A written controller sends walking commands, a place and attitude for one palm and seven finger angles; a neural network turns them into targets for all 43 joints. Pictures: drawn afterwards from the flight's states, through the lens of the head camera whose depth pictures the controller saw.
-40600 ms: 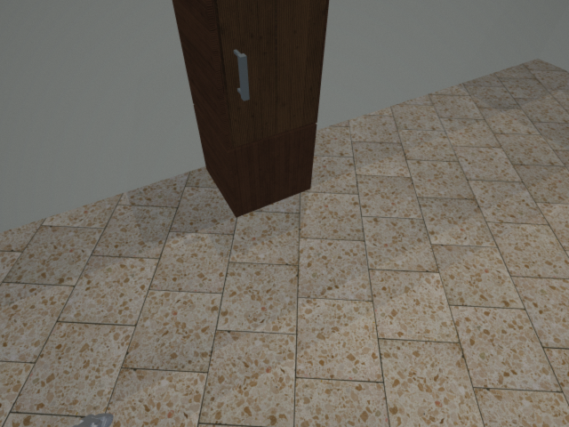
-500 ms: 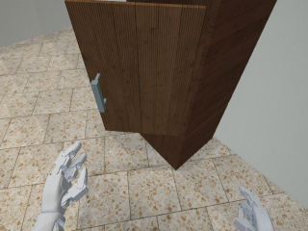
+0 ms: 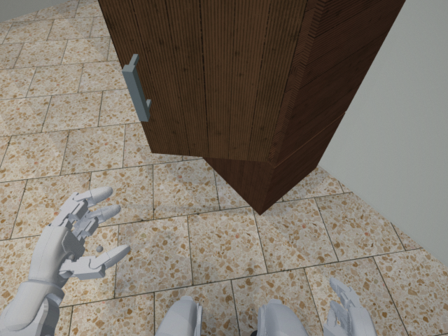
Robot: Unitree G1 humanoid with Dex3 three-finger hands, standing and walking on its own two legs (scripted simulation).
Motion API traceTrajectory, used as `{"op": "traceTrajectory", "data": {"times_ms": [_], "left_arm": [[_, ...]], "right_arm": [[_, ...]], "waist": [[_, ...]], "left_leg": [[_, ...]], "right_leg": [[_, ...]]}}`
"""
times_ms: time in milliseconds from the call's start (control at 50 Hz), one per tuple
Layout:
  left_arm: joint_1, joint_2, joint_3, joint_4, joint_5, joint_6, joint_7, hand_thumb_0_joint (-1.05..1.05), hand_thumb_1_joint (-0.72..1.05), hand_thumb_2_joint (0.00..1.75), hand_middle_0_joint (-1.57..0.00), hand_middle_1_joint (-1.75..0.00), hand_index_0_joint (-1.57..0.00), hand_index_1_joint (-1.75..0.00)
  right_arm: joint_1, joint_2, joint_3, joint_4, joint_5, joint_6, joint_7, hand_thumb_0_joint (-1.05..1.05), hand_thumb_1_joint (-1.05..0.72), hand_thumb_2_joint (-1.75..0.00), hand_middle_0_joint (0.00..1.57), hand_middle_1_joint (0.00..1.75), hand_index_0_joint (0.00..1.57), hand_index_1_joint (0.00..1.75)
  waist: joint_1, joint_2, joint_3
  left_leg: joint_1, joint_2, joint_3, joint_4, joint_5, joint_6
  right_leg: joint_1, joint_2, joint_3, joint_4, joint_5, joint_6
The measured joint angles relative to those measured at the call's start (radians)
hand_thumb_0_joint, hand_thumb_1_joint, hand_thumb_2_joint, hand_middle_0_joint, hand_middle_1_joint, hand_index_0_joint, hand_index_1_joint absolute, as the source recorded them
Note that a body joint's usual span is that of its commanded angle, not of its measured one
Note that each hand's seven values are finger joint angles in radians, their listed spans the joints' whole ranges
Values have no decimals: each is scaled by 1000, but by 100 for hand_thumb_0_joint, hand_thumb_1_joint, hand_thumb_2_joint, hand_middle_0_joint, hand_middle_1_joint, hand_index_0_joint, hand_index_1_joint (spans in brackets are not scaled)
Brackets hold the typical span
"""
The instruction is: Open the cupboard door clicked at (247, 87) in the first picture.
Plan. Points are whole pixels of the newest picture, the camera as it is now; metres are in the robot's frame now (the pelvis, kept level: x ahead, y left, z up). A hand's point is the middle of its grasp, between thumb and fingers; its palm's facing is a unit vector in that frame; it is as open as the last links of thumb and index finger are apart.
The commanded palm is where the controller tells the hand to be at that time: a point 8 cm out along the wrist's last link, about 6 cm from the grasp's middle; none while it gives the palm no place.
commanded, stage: raise the hand with hooked fingers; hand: left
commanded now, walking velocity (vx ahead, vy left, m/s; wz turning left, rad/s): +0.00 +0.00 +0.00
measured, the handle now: (140, 89) +0.61 +0.23 +0.04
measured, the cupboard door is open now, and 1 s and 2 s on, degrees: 44 44 44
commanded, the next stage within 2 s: move the hooked fingers beside the handle in 1.34 s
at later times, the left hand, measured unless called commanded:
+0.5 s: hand (68, 231) +0.27 +0.27 +0.05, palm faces -0.02 -1.00 -0.05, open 13.5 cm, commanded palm +0.25 +0.32 +0.05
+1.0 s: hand (57, 208) +0.30 +0.29 +0.06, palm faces -0.04 -1.00 -0.03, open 14.0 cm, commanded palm +0.28 +0.34 +0.06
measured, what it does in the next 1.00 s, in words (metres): stands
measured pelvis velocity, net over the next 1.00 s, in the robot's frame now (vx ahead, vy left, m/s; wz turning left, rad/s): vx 0.01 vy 0.02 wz -0.01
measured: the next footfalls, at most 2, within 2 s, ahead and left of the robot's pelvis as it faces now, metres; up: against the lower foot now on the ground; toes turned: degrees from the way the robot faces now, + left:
none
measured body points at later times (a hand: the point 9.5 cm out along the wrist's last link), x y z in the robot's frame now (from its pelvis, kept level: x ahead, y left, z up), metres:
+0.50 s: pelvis +0.01 +0.02 +0.01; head +0.09 +0.05 +0.45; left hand +0.26 +0.32 +0.05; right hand +0.20 -0.21 -0.06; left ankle +0.03 +0.12 -0.64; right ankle +0.04 -0.11 -0.64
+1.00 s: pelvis +0.01 +0.02 +0.01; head +0.10 +0.04 +0.45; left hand +0.30 +0.35 +0.06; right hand +0.16 -0.24 -0.07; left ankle +0.03 +0.12 -0.64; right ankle +0.04 -0.11 -0.64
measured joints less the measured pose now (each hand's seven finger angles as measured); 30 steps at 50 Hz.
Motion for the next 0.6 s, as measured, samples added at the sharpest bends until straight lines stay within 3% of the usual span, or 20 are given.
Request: {"op": "traceTrajectory", "data": {"times_ms": [140,260,600], "left_arm": [[6,2,27,22,-14,-51,-1,1,5,54,-26,-85,-26,-85],[-7,12,28,31,-5,-56,-10,1,-9,48,-27,-94,-27,-94],[-118,75,91,103,-20,-1,-81,0,-45,33,-30,-116,-29,-117]], "right_arm": [[34,-53,-38,4,0,-13,-2,1,-90,-90,20,30,20,30],[16,-82,-49,-21,1,-14,-4,1,-90,-90,20,30,20,30],[-21,-53,10,-71,-5,4,8,1,-90,-90,20,30,20,30]], "waist": [[-13,-10,-7],[-12,-22,-4],[12,-20,-5]], "left_leg": [[14,-7,20,-22,2,16],[21,-13,21,-24,-1,26],[33,-17,11,-35,-4,35]], "right_leg": [[10,-6,20,-21,8,16],[21,-11,21,-30,8,25],[48,-13,11,-63,12,36]]}}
